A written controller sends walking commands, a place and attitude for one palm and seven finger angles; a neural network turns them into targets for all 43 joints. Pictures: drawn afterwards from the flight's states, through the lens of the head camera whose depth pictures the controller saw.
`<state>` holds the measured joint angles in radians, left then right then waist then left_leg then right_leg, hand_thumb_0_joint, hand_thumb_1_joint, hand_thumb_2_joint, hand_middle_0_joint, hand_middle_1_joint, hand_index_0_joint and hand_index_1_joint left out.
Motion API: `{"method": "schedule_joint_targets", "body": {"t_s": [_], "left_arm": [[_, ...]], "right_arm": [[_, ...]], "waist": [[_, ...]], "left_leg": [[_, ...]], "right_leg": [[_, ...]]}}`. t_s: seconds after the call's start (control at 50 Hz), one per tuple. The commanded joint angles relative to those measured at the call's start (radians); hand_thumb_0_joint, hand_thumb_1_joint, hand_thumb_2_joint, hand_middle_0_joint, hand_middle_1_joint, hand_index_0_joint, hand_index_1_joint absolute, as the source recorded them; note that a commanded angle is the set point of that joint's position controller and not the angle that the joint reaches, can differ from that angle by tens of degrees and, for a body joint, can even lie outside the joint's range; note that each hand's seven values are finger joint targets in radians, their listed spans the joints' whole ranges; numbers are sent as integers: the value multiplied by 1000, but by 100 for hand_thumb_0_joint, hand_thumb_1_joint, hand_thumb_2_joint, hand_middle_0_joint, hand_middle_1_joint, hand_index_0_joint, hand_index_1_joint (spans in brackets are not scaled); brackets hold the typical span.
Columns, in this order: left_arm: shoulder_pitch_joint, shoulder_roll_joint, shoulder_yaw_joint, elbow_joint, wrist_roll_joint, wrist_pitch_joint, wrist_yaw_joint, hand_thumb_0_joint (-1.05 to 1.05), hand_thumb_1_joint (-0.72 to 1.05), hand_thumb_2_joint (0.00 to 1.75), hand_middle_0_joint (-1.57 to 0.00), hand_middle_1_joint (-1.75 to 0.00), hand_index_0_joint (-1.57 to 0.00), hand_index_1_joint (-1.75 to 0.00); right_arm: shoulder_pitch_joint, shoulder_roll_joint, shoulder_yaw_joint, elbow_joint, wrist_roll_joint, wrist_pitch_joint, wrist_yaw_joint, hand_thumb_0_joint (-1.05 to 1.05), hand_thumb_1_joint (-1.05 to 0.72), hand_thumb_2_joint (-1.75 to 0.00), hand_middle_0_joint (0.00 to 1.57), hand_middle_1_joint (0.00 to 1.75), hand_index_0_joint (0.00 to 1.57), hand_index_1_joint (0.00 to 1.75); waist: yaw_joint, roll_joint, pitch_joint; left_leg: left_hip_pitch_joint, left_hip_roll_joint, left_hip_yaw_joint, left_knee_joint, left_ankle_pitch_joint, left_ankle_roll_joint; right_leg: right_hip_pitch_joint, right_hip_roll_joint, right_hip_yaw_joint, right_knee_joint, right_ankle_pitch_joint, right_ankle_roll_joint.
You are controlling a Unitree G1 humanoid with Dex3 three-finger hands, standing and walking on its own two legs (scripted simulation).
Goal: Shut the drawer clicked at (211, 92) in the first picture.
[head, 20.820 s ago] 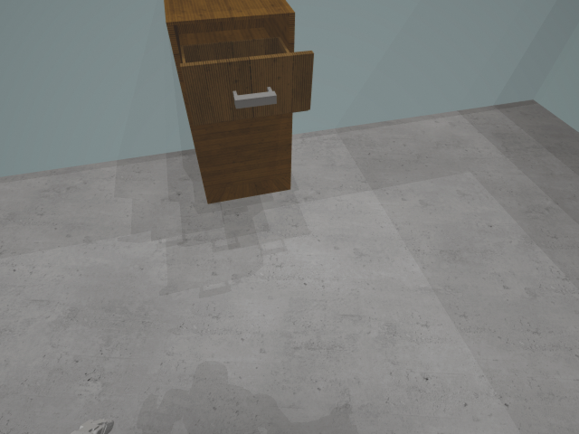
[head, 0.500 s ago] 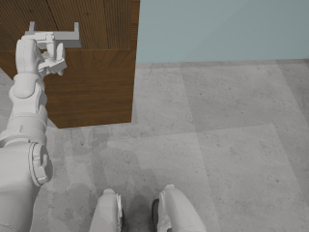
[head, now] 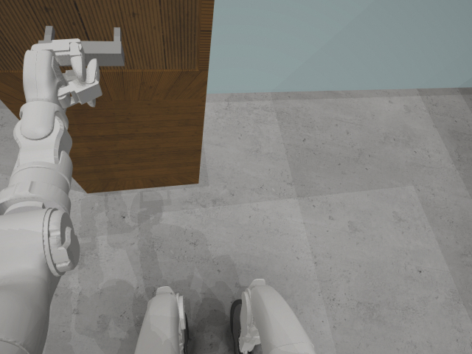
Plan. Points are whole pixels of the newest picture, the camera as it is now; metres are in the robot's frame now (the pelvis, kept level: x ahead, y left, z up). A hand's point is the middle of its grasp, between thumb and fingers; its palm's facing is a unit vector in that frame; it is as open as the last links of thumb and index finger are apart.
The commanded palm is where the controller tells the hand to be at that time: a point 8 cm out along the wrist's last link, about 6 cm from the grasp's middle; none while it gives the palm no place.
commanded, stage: pull the fist back off the drawer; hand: left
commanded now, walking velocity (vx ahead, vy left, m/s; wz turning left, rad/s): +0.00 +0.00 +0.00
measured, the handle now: (84, 43) +0.61 +0.20 +0.06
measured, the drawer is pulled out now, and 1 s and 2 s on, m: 0.00 0.00 0.00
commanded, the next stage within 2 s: draw the hand back to the body in 0.42 s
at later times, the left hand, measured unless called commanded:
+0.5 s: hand (101, 82) +0.53 +0.17 +0.07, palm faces +0.07 -1.00 -0.04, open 3.2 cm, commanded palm +0.50 +0.21 +0.07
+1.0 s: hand (52, 111) +0.42 +0.19 +0.15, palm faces +0.06 -1.00 -0.04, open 3.3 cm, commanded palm +0.38 +0.24 +0.16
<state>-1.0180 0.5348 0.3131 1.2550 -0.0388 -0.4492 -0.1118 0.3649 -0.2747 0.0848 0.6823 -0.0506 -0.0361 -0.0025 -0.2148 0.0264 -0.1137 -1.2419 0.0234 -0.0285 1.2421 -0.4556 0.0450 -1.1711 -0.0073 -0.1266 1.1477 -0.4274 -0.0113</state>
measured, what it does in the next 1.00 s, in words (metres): rises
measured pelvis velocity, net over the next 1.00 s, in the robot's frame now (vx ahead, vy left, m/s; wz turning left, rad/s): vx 0.08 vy -0.01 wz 0.00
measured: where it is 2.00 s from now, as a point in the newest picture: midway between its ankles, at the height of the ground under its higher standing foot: (211, 350)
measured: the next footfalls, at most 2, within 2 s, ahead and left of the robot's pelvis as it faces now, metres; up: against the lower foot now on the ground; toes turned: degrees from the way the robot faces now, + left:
none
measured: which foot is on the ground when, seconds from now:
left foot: down 0.00-1.00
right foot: down 0.00-1.00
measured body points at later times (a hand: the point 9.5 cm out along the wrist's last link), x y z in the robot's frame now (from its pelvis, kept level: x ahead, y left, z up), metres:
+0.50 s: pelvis +0.03 +0.00 +0.02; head +0.17 +0.02 +0.45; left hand +0.52 +0.22 +0.07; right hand +0.06 -0.26 -0.09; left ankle +0.06 +0.09 -0.63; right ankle +0.06 -0.12 -0.63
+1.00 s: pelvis +0.08 -0.01 +0.07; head +0.13 -0.01 +0.52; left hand +0.41 +0.24 +0.15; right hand +0.21 -0.26 -0.03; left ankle +0.06 +0.09 -0.63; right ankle +0.06 -0.12 -0.63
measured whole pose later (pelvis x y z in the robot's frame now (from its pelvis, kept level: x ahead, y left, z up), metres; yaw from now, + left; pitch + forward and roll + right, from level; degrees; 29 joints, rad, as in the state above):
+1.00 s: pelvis +0.08 -0.01 +0.07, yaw +0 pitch +12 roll -2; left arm -0.13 0.28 0.23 0.34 -0.24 -0.29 -0.16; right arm 0.26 -0.26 0.02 0.55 0.05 0.01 -0.01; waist -0.05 0.04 -0.11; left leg -0.63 0.02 0.02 0.86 -0.45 0.03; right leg -0.60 0.01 -0.07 0.80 -0.42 -0.01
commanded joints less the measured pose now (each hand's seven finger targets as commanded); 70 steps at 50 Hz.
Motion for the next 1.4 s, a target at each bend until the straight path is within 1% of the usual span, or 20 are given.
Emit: {"method": "schedule_joint_targets", "body": {"t_s": [0.0, 0.08, 0.3, 0.4, 0.46, 0.5, 0.56, 0.58, 0.66, 0.74, 0.8, 0.84, 0.88, 1.0, 1.02, 1.04, 1.06, 1.1, 1.2, 1.38], "left_arm": [[-636, 144, 6, -287, -15, -69, 33, 0, 90, 90, -140, -160, -140, -160], [-559, 179, 49, -282, -14, -69, 29, 0, 90, 90, -140, -160, -140, -160], [-242, 139, 80, -403, -45, -90, 12, 0, 90, 90, -140, -160, -140, -160], [-190, 101, 63, -401, -41, -86, 21, 0, 90, 90, -140, -160, -140, -160], [-150, 73, 52, -436, -50, -95, 15, 0, 90, 90, -140, -160, -140, -160], [-126, 88, 73, -422, -56, -93, 14, 0, 90, 90, -140, -160, -140, -160], [49, 129, 113, -622, -81, -86, 1, 0, 90, 90, -140, -160, -140, -160], [114, 105, 95, -691, -92, -73, -3, 0, 90, 90, -140, -160, -140, -160], [316, 26, 45, -831, -146, 11, -12, 0, 90, 90, -140, -160, -140, -160], [409, -38, 7, -925, -173, 50, -3, 0, 90, 90, -140, -160, -140, -160], [480, -56, -13, -1009, -180, 50, -10, 0, 90, 90, -140, -160, -140, -160], [533, -93, -48, -1060, -189, 60, -23, 0, 90, 90, -140, -160, -140, -160], [603, -80, -38, -1101, -195, 77, -38, 0, 90, 90, -140, -160, -140, -160], [708, -67, -15, -1215, -227, 153, -68, 0, 90, 90, -140, -160, -140, -160], [760, 41, -31, -1281, -95, 196, 40, 0, 90, 90, -140, -160, -140, -160], [807, -34, -69, -1333, -84, 229, 94, 0, 90, 90, -140, -160, -140, -160], [838, -39, -85, -1369, -71, 257, 127, 0, 90, 90, -140, -160, -140, -160], [880, -62, -108, -1391, -54, 299, 174, 0, 90, 90, -140, -160, -140, -160], [960, -60, -94, -1469, -38, 346, 221, 0, 90, 90, -140, -160, -140, -160], [1142, -63, -52, -1668, -34, 350, 225, 0, 90, 90, -140, -160, -140, -160]], "right_arm": [[170, -208, -87, -39, 1, -1, -3, 0, -90, -90, 20, 30, 20, 30], [167, -204, -88, -56, 3, 16, 4, 0, -90, -90, 20, 30, 20, 30], [130, -176, -103, -112, 21, 67, 18, 0, -90, -90, 20, 30, 20, 30], [123, -164, -110, -113, 26, 86, 18, 0, -90, -90, 20, 30, 20, 30], [121, -161, -116, -120, 26, 92, 19, 0, -90, -90, 20, 30, 20, 30], [124, -160, -117, -114, 26, 98, 19, 0, -90, -90, 20, 30, 20, 30], [102, -155, -126, -170, 40, 105, 21, 0, -90, -90, 20, 30, 20, 30], [96, -147, -127, -182, 49, 106, 23, 0, -90, -90, 20, 30, 20, 30], [68, -134, -128, -207, 77, 95, 11, 0, -90, -90, 20, 30, 20, 30], [26, -126, -128, -207, 91, 68, -5, 0, -90, -90, 20, 30, 20, 30], [-1, -120, -126, -209, 92, 43, -10, 0, -90, -90, 20, 30, 20, 30], [-22, -117, -126, -216, 95, 24, -12, 0, -90, -90, 20, 30, 20, 30], [-38, -118, -124, -226, 97, 11, -17, 0, -90, -90, 20, 30, 20, 30], [-126, -115, -107, -269, 106, -28, -31, 0, -90, -90, 20, 30, 20, 30], [-182, -104, -116, -283, 103, -4, -49, 0, -90, -90, 20, 30, 20, 30], [-190, -88, -108, -303, 99, -2, -60, 0, -90, -90, 20, 30, 20, 30], [-204, -92, -104, -301, 100, 0, -66, 0, -90, -90, 20, 30, 20, 30], [-226, -86, -91, -293, 98, 7, -77, 0, -90, -90, 20, 30, 20, 30], [-261, -82, -75, -272, 85, -3, -91, 0, -90, -90, 20, 30, 20, 30], [-293, -67, -72, -260, 68, -44, -72, 0, -90, -90, 20, 30, 20, 30]], "waist": [[-82, 234, -483], [-50, 207, -496], [39, 136, -517], [31, 87, -460], [44, 113, -474], [48, 90, -476], [123, 142, -616], [131, 160, -641], [132, 43, -528], [123, 35, -386], [134, 84, -356], [134, 69, -345], [146, 64, -344], [173, 46, -241], [225, 50, -279], [202, 32, -244], [208, 52, -224], [205, 28, -139], [220, -6, -67], [244, 49, -5]], "left_leg": [[532, 12, -140, -216, 0, -24], [495, 6, -114, -207, 24, -20], [523, 7, -57, -220, 197, -21], [497, 5, -36, -217, 242, -16], [544, 5, -32, -216, 307, -21], [527, 3, -25, -208, 338, -19], [630, -3, -6, -242, 462, -25], [690, 1, -9, -264, 526, -30], [676, 5, 6, -330, 537, -17], [693, 2, 21, -390, 465, -16], [755, 2, 17, -421, 491, -21], [793, 2, 13, -441, 501, -21], [822, 3, 8, -458, 535, -21], [820, -10, 8, -529, 415, -19], [895, -17, 17, -578, 413, -15], [923, -14, 23, -602, 407, -13], [944, -10, 19, -625, 408, -13], [972, -8, 25, -664, 391, -13], [1061, -6, 18, -757, 413, -10], [1158, -4, 17, -846, 473, -17]], "right_leg": [[49, 37, 70, -157, -11, -18], [114, 42, 79, -162, -10, -19], [281, 49, 86, -178, 97, -18], [313, 48, 92, -183, 160, -10], [316, 48, 90, -175, 214, -14], [345, 47, 96, -174, 254, -11], [503, 48, 108, -188, 379, -16], [528, 48, 101, -202, 414, -14], [644, 52, 97, -274, 482, -5], [656, 49, 91, -333, 451, 0], [671, 43, 87, -356, 451, -4], [689, 41, 83, -376, 452, -3], [720, 38, 79, -385, 468, -5], [781, 30, 72, -441, 417, -10], [850, 1, 115, -502, 386, -25], [860, -4, 109, -530, 398, -19], [877, -3, 112, -551, 389, -20], [891, -3, 103, -590, 384, -18], [975, -1, 100, -672, 392, -17], [1073, -1, 96, -758, 420, -20]]}}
